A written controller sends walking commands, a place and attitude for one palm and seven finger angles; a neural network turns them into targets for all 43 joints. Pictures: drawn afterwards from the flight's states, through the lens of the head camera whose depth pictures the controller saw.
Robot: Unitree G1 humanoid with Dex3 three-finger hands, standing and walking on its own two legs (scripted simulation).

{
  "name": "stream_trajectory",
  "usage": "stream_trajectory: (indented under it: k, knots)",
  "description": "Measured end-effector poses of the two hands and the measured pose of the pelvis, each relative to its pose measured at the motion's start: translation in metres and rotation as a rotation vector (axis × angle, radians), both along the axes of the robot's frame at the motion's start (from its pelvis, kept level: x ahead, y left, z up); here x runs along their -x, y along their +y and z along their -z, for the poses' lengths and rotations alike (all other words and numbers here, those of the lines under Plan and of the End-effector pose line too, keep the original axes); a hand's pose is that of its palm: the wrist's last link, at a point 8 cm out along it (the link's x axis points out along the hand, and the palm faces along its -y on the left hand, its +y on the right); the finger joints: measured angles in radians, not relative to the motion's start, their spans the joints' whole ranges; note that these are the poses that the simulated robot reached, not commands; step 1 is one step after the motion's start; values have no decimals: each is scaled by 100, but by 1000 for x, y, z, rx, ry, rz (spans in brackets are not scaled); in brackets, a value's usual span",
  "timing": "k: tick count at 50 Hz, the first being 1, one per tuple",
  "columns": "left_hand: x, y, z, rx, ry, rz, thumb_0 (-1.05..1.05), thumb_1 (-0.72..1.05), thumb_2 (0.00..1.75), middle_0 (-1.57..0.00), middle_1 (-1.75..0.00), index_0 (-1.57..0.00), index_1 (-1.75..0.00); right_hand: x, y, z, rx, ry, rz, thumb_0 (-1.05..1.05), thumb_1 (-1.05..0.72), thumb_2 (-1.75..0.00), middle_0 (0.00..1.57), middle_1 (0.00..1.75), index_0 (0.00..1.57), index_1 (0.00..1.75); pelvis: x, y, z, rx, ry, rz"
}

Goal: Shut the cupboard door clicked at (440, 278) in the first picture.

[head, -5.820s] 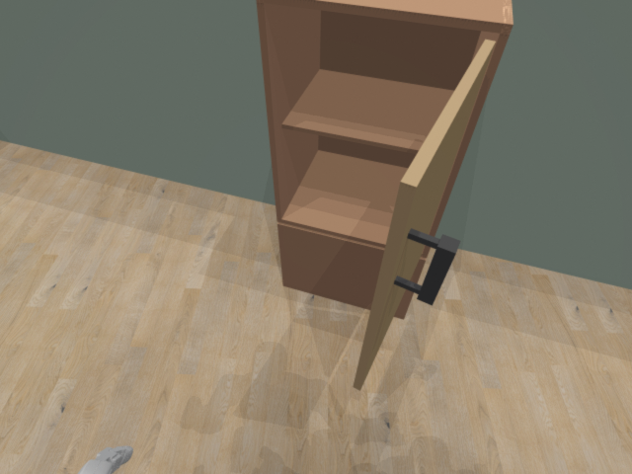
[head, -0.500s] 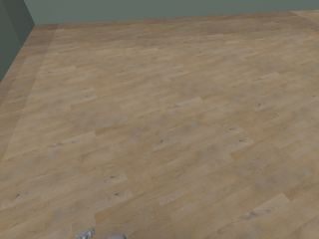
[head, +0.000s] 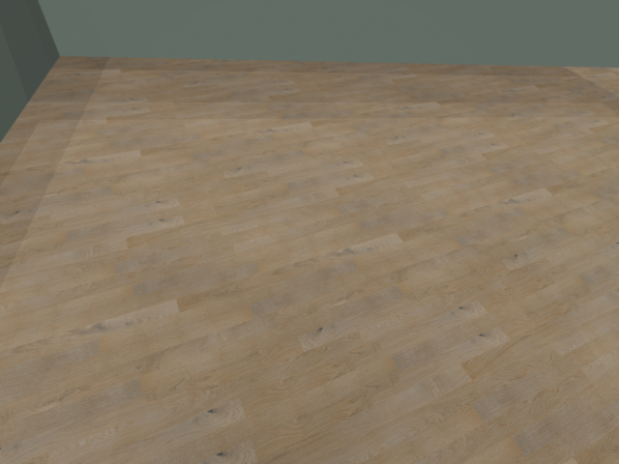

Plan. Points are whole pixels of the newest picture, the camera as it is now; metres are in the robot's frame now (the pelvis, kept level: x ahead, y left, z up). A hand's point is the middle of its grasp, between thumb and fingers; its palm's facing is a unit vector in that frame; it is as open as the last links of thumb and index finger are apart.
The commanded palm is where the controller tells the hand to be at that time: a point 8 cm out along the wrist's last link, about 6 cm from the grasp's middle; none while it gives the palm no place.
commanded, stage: walk around to get in front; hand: left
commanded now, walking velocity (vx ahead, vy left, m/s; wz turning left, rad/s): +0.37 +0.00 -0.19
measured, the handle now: out of the picture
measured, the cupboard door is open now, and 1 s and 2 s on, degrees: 80 80 80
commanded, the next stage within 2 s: walk to a spot facing it in 0.82 s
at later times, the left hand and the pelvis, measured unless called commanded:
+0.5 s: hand (268, 354) +0.33 +0.09 -0.17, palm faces -0.12 -0.98 -0.18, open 7.4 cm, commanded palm none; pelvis +0.20 -0.07 -0.02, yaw -6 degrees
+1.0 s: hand (246, 378) +0.30 +0.12 -0.20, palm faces +0.12 -0.99 -0.11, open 7.4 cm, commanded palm none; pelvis +0.38 -0.03 -0.02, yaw +1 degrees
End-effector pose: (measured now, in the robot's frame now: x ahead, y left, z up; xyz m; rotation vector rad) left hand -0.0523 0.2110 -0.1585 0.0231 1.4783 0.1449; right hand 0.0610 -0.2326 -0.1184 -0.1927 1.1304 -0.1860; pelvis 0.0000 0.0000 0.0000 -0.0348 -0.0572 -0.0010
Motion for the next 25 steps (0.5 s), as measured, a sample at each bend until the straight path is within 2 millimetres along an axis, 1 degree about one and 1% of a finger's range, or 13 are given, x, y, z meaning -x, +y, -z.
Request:
stream_trajectory:
  k: [4, 7, 11, 14, 17, 21, 23, 25]
  knots:
    - [-64, 15, -11, -28, -90, 22, 1, 91, 90, -20, -30, -20, -29, 27, 4, 1, -6, 130, 64, 0, -95, -89, 20, 29, 20, 30, -26, 6, -8, -5, 9, 12]
    - [-110, 19, -17, -45, -141, 43, 1, 91, 90, -20, -30, -20, -29, 45, 11, 4, -34, 221, 109, 0, -94, -90, 20, 29, 20, 30, -47, 6, -11, -14, 17, 27]
    - [-168, 17, -22, -61, -177, 90, 1, 91, 90, -20, -30, -20, -29, 59, 23, 7, -83, 313, 174, 0, -93, -90, 20, 29, 20, 30, -76, 0, -11, -25, 27, 49]
    - [-215, 7, -25, -67, -196, 145, 1, 92, 90, -20, -30, -20, -29, 63, 31, 9, -123, 368, 222, 0, -92, -90, 20, 29, 20, 30, -100, -8, -10, -33, 33, 70]
    - [-266, -11, -24, -68, -223, 207, 1, 91, 90, -20, -30, -20, -29, 62, 35, 13, -164, 421, 268, 1, -91, -90, 20, 29, 20, 30, -125, -21, -5, -41, 41, 92]
    - [-338, -46, -20, -67, -293, 278, 1, 91, 90, -20, -30, -20, -29, 52, 30, 23, -215, 497, 316, 1, -91, -90, 20, 29, 20, 30, -164, -44, 7, -47, 50, 116]
    - [-367, -63, -15, -71, -350, 284, 1, 91, 90, -20, -30, -20, -29, 40, 21, 32, -237, 528, 322, 1, -91, -90, 20, 29, 20, 30, -183, -57, 16, -46, 49, 119]
    - [-381, -75, -17, -65, -382, 261, 1, 91, 90, -20, -30, -20, -29, 15, 7, 36, -235, 518, 306, 1, -91, -90, 20, 29, 20, 30, -197, -66, 16, -39, 36, 108]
